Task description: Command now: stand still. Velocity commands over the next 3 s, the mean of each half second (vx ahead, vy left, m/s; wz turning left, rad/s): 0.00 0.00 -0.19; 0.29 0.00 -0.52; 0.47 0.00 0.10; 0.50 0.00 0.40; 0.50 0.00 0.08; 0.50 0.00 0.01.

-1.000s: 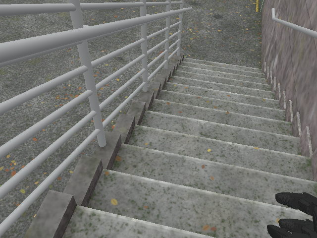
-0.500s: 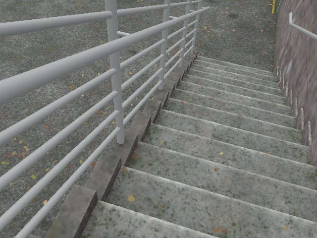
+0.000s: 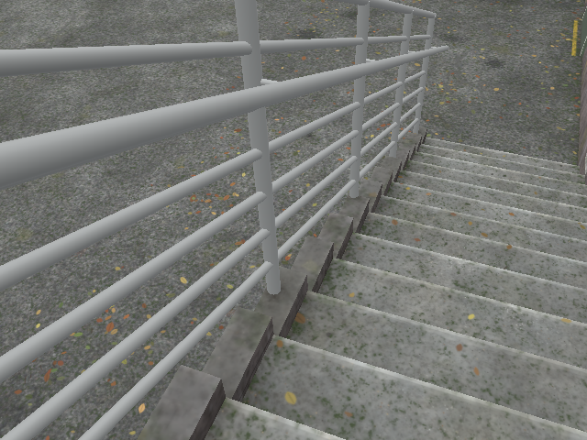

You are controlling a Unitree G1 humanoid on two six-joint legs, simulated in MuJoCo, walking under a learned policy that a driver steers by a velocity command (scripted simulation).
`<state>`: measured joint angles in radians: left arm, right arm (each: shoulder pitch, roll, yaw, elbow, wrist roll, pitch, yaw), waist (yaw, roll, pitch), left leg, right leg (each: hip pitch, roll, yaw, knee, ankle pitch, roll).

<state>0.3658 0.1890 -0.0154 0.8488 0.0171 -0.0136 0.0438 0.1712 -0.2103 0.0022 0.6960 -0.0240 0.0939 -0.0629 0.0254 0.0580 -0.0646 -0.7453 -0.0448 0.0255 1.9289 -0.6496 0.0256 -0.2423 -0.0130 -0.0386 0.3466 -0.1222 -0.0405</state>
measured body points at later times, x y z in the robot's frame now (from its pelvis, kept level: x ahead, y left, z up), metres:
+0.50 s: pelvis -0.04 +0.05 +0.09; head -0.01 +0.07 +0.54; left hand +0.12 +0.31 -0.03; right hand +0.00 -0.22 -0.01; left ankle -0.10 +0.12 -0.59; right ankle -0.05 -0.08 -0.51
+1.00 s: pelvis +0.05 -0.10 -0.03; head +0.06 -0.13 +0.42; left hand +0.25 +0.09 -0.14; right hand -0.05 -0.36 -0.17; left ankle +0.01 +0.09 -0.50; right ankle +0.05 -0.16 -0.75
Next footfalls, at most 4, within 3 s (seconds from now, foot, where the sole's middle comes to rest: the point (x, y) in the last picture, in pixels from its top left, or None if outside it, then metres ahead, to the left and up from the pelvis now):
0.10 left None -0.06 0.12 -0.63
0.90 right None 0.09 -0.18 -0.78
1.52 left None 0.44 -0.24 -0.93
2.06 right None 0.70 -0.50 -1.08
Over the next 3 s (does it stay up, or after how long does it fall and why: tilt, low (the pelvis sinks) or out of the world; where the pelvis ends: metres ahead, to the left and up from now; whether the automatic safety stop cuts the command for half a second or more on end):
stays up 1.07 -0.38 -0.47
